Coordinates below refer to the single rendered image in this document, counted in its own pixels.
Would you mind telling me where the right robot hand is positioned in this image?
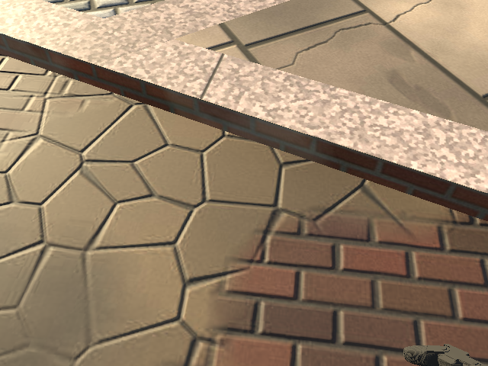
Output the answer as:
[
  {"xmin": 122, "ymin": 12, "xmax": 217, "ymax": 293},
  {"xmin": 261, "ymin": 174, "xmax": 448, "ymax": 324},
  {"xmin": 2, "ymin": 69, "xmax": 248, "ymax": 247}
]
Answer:
[{"xmin": 403, "ymin": 344, "xmax": 488, "ymax": 366}]

